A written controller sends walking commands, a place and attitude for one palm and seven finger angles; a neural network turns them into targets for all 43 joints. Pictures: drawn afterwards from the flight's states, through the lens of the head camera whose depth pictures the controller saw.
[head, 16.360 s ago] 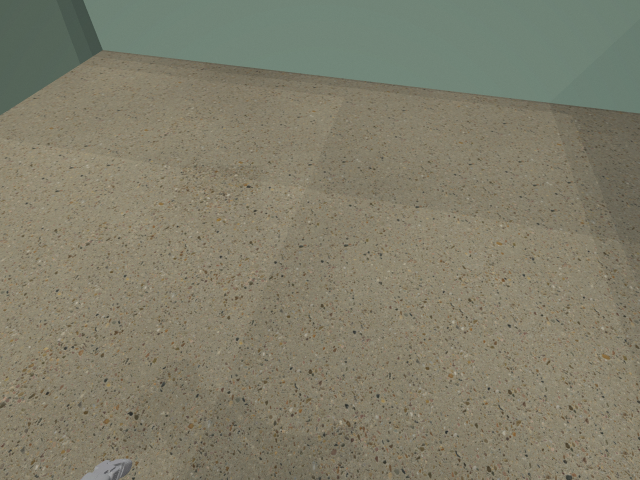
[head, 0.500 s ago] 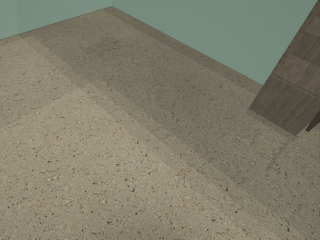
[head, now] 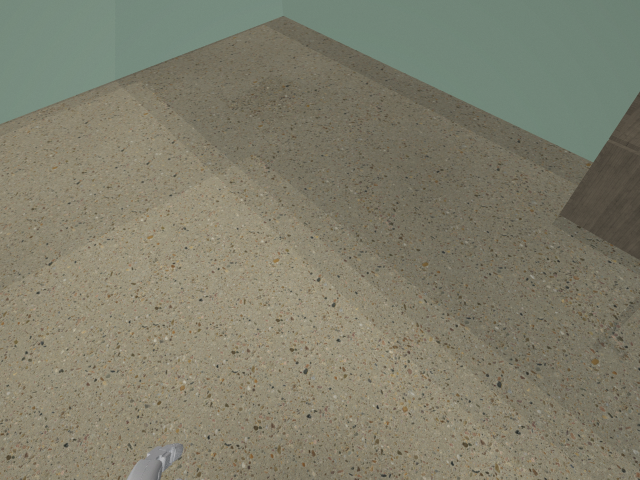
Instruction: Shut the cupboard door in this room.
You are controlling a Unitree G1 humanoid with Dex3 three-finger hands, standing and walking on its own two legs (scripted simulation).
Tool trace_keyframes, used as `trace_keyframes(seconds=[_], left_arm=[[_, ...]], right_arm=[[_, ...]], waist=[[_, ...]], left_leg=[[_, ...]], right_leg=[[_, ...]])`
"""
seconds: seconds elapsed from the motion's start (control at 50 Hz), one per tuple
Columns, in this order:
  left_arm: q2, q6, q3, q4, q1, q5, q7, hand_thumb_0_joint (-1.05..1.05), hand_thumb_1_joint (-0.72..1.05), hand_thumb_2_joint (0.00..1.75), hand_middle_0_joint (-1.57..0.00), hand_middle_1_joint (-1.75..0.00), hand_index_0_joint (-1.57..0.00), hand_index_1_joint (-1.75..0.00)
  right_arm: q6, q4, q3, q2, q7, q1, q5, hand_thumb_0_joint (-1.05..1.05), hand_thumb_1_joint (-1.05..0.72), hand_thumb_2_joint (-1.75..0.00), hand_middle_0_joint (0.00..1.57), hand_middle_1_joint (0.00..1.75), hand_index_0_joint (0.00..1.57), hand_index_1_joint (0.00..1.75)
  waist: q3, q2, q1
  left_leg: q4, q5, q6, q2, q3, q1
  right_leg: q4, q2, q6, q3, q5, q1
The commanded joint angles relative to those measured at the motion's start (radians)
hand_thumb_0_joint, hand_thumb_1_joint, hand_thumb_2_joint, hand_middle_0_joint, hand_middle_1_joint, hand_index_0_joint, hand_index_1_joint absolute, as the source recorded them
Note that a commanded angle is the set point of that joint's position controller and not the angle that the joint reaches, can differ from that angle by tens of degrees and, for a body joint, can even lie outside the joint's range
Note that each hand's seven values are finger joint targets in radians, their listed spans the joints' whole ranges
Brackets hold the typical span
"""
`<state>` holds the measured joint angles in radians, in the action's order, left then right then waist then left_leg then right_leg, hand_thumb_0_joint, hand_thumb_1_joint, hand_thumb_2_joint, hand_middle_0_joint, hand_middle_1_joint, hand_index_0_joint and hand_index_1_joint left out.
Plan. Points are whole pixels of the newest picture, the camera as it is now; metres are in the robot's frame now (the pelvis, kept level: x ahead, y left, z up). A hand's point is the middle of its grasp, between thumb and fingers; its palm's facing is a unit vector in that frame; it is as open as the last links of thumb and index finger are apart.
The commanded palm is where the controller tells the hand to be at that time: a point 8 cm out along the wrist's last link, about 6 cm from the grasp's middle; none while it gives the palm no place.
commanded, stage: turn or walk to find it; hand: left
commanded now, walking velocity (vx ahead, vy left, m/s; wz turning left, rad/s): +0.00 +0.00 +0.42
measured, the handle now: out of the picture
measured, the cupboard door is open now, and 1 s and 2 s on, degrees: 85 85 85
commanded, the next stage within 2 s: none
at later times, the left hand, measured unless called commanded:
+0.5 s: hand out of the picture -0.07 +0.21 -0.18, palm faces +0.32 -0.92 -0.23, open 7.4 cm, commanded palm none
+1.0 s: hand out of the picture -0.01 +0.23 -0.14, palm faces +0.41 -0.87 -0.27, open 7.4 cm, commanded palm none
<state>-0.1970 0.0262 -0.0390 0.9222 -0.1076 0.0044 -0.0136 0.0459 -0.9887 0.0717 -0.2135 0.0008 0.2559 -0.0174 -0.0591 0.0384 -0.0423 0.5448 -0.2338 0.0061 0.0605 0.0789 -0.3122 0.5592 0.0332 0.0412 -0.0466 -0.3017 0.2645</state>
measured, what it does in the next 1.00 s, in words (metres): steps on the spot, turning left: left foot, then right foot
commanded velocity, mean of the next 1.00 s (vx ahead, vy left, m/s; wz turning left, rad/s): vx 0.00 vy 0.00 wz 0.42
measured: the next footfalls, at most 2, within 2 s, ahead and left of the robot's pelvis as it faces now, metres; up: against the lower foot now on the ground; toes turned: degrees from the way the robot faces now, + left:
left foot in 0.50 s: -0.04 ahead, +0.13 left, +0.00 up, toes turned +20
right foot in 1.00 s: +0.04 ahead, -0.09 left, +0.00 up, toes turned +23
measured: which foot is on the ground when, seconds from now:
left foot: down 0.00-0.00, up 0.02-0.48, down 0.50-1.00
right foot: down 0.00-0.50, up 0.52-0.98, down 1.00-1.00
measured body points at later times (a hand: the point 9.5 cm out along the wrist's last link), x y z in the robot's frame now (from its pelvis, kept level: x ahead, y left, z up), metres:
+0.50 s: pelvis -0.03 +0.01 +0.00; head +0.00 +0.03 +0.44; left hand -0.09 +0.26 -0.16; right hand +0.13 -0.22 -0.14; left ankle -0.08 +0.11 -0.74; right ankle +0.00 -0.11 -0.73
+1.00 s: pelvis -0.04 -0.01 +0.00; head +0.00 -0.01 +0.45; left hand -0.03 +0.28 -0.12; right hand +0.09 -0.22 -0.16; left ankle -0.08 +0.11 -0.73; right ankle +0.00 -0.11 -0.73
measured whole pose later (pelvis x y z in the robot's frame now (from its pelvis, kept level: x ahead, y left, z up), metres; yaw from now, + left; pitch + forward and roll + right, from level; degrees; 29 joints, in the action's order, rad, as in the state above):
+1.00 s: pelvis -0.04 -0.01 +0.00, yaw +26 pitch +0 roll +1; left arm -0.21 0.03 -0.04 0.91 -0.10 0.00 -0.01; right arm 0.04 -0.97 0.06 -0.21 0.00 0.25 -0.02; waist -0.07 0.02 -0.04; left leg 0.53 -0.25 0.00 0.06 0.08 -0.28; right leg 0.58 0.04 0.07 -0.04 -0.32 0.27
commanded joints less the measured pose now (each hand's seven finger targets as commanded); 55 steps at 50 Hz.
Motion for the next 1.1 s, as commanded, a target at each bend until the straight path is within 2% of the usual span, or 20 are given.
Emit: trace_keyframes(seconds=[0.0,0.06,0.1,0.24,0.34,0.4,0.44,0.46,0.48,0.5,0.56,0.64,0.82,0.92,0.96,0.98,1.0,1.02,1.04,1.08], left_arm=[[-0.251,-0.025,-0.053,-0.051,-0.154,0.012,-0.026,0.00,0.90,0.90,-0.20,-0.30,-0.20,-0.30],[-0.163,-0.028,-0.039,-0.086,0.001,0.009,-0.025,0.00,0.90,0.90,-0.20,-0.30,-0.20,-0.30],[-0.141,-0.037,-0.030,-0.081,-0.016,0.009,-0.019,0.00,0.90,0.90,-0.20,-0.30,-0.20,-0.30],[-0.165,-0.037,-0.042,-0.036,-0.143,0.020,-0.021,0.00,0.90,0.90,-0.20,-0.30,-0.20,-0.30],[-0.207,-0.032,-0.055,-0.005,-0.204,0.029,-0.018,0.00,0.90,0.90,-0.20,-0.30,-0.20,-0.30],[-0.225,-0.027,-0.059,0.006,-0.186,0.026,-0.016,0.00,0.90,0.90,-0.20,-0.30,-0.20,-0.30],[-0.212,-0.019,-0.059,0.003,-0.159,0.014,-0.013,0.00,0.90,0.90,-0.20,-0.30,-0.20,-0.30],[-0.177,-0.012,-0.053,-0.011,-0.173,0.006,-0.011,0.00,0.90,0.90,-0.20,-0.30,-0.20,-0.30],[-0.110,-0.007,-0.034,-0.045,-0.149,0.004,-0.005,0.00,0.90,0.90,-0.20,-0.30,-0.20,-0.30],[-0.121,0.004,-0.027,-0.059,-0.089,0.012,-0.009,0.00,0.90,0.90,-0.20,-0.30,-0.20,-0.30],[-0.135,0.013,-0.037,-0.027,-0.059,0.012,-0.002,0.00,0.90,0.90,-0.20,-0.30,-0.20,-0.30],[-0.130,0.007,-0.035,-0.006,-0.091,0.009,0.004,0.00,0.90,0.90,-0.20,-0.30,-0.20,-0.30],[-0.111,0.008,-0.027,-0.066,0.008,0.006,-0.005,0.00,0.90,0.90,-0.20,-0.30,-0.20,-0.30],[-0.106,-0.009,-0.026,-0.061,-0.057,-0.003,-0.008,0.00,0.90,0.90,-0.20,-0.30,-0.20,-0.30],[-0.143,-0.026,-0.036,-0.041,-0.141,0.002,-0.013,0.00,0.90,0.90,-0.20,-0.30,-0.20,-0.30],[-0.227,-0.036,-0.052,-0.038,-0.166,0.018,-0.023,0.00,0.90,0.90,-0.20,-0.30,-0.20,-0.30],[-0.268,-0.034,-0.056,-0.048,-0.169,0.017,-0.023,0.00,0.90,0.90,-0.20,-0.30,-0.20,-0.30],[-0.237,-0.027,-0.050,-0.063,-0.139,0.010,-0.026,0.00,0.90,0.90,-0.20,-0.30,-0.20,-0.30],[-0.204,-0.033,-0.055,-0.073,-0.074,0.010,-0.030,0.00,0.90,0.90,-0.20,-0.30,-0.20,-0.30],[-0.160,-0.031,-0.036,-0.091,-0.011,0.008,-0.023,0.00,0.90,0.90,-0.20,-0.30,-0.20,-0.30]], right_arm=[[-0.016,0.119,0.034,-0.114,0.003,-0.059,0.000,0.00,-0.90,-0.90,0.20,0.30,0.20,0.30],[0.014,0.058,0.041,-0.103,-0.011,0.000,-0.008,0.00,-0.90,-0.90,0.20,0.30,0.20,0.30],[0.015,0.045,0.034,-0.087,-0.017,0.031,-0.007,0.00,-0.90,-0.90,0.20,0.30,0.20,0.30],[0.016,0.067,0.024,-0.087,-0.017,-0.065,-0.003,0.00,-0.90,-0.90,0.20,0.30,0.20,0.30],[-0.003,0.090,0.002,-0.066,-0.013,-0.136,0.008,0.00,-0.90,-0.90,0.20,0.30,0.20,0.30],[-0.014,0.082,-0.002,-0.067,-0.008,-0.092,0.013,0.00,-0.90,-0.90,0.20,0.30,0.20,0.30],[-0.025,0.066,0.002,-0.094,-0.010,-0.034,0.011,0.00,-0.90,-0.90,0.20,0.30,0.20,0.30],[-0.036,0.064,0.018,-0.161,-0.008,-0.009,0.005,0.00,-0.90,-0.90,0.20,0.30,0.20,0.30],[-0.038,0.067,0.040,-0.255,-0.002,0.025,0.000,0.00,-0.90,-0.90,0.20,0.30,0.20,0.30],[-0.026,0.051,0.042,-0.276,0.002,0.059,0.000,0.00,-0.90,-0.90,0.20,0.30,0.20,0.30],[-0.030,0.070,0.017,-0.194,0.022,-0.064,-0.003,0.00,-0.90,-0.90,0.20,0.30,0.20,0.30],[-0.042,0.078,0.011,-0.184,0.021,-0.065,0.003,0.00,-0.90,-0.90,0.20,0.30,0.20,0.30],[-0.034,0.079,0.029,-0.185,0.015,-0.010,-0.007,0.00,-0.90,-0.90,0.20,0.30,0.20,0.30],[-0.028,0.086,0.036,-0.184,0.012,-0.032,-0.007,0.00,-0.90,-0.90,0.20,0.30,0.20,0.30],[-0.029,0.092,0.032,-0.148,0.008,-0.043,0.004,0.00,-0.90,-0.90,0.20,0.30,0.20,0.30],[-0.031,0.104,0.022,-0.080,0.002,-0.023,0.013,0.00,-0.90,-0.90,0.20,0.30,0.20,0.30],[-0.025,0.128,0.025,-0.088,0.005,-0.051,0.008,0.00,-0.90,-0.90,0.20,0.30,0.20,0.30],[-0.011,0.122,0.033,-0.113,0.006,-0.056,0.000,0.00,-0.90,-0.90,0.20,0.30,0.20,0.30],[0.002,0.092,0.035,-0.113,0.003,-0.024,-0.004,0.00,-0.90,-0.90,0.20,0.30,0.20,0.30],[0.014,0.056,0.039,-0.108,-0.010,0.000,-0.006,0.00,-0.90,-0.90,0.20,0.30,0.20,0.30]], waist=[[0.094,-0.256,0.096],[-0.014,-0.172,0.013],[-0.003,-0.181,0.008],[0.010,-0.211,0.066],[0.070,-0.235,0.105],[0.115,-0.252,0.078],[0.137,-0.179,0.033],[0.165,-0.014,0.018],[0.138,0.264,-0.007],[0.130,0.195,-0.031],[0.034,0.173,0.013],[0.065,0.092,0.034],[0.065,0.105,0.002],[0.110,0.102,0.035],[0.150,0.012,0.078],[0.171,-0.234,0.084],[0.132,-0.328,0.098],[0.090,-0.208,0.082],[0.069,-0.270,0.052],[0.004,-0.185,0.020]], left_leg=[[0.459,-0.352,-0.031,-0.022,0.005,-0.259],[0.667,-0.181,-0.044,-0.072,0.001,-0.236],[0.683,-0.113,-0.061,-0.074,-0.026,-0.237],[0.526,-0.160,-0.090,-0.111,-0.067,-0.219],[0.259,-0.249,-0.076,-0.099,-0.128,-0.129],[0.095,-0.181,-0.062,-0.082,-0.165,-0.031],[-0.129,0.033,-0.045,-0.091,-0.160,0.141],[-0.193,0.186,0.000,-0.206,-0.017,0.293],[-0.211,0.520,0.113,-0.442,0.271,0.372],[-0.208,0.554,0.190,-0.491,0.243,0.286],[-0.208,0.498,0.163,-0.357,0.145,0.199],[-0.195,0.564,0.137,-0.291,0.081,0.237],[-0.192,0.449,0.173,-0.299,0.215,0.210],[-0.116,0.487,0.145,-0.253,0.252,0.126],[-0.020,0.256,0.066,-0.175,0.197,-0.017],[0.158,-0.062,-0.006,-0.053,0.057,-0.204],[0.365,-0.372,-0.036,0.007,-0.015,-0.260],[0.505,-0.346,-0.034,-0.029,0.026,-0.233],[0.585,-0.302,-0.036,-0.054,0.042,-0.237],[0.685,-0.184,-0.049,-0.072,0.005,-0.226]], right_leg=[[-0.304,0.463,-0.209,0.382,0.179,-0.137],[-0.317,0.310,-0.156,0.186,0.042,0.011],[-0.289,0.257,-0.129,0.084,0.141,-0.022],[-0.267,0.307,-0.162,0.055,0.226,-0.117],[-0.182,0.332,-0.190,0.031,0.454,-0.206],[-0.111,0.329,-0.166,-0.013,0.515,-0.213],[0.000,0.292,-0.090,-0.079,0.418,-0.117],[0.145,0.224,-0.032,-0.127,0.232,0.042],[0.334,0.101,0.035,-0.142,-0.283,0.298],[0.453,0.095,0.025,-0.057,-0.352,0.272],[0.547,0.098,0.031,0.017,-0.183,0.302],[0.549,0.072,0.049,0.013,-0.098,0.276],[0.347,0.041,0.051,0.029,-0.148,0.223],[0.050,-0.010,0.028,0.001,-0.047,0.013],[-0.201,0.058,0.017,0.042,0.155,-0.217],[-0.247,0.286,-0.053,0.256,0.224,-0.360],[-0.263,0.458,-0.173,0.394,0.351,-0.256],[-0.265,0.450,-0.211,0.317,0.359,-0.151],[-0.286,0.398,-0.198,0.270,0.267,-0.100],[-0.279,0.299,-0.156,0.149,0.182,-0.036]])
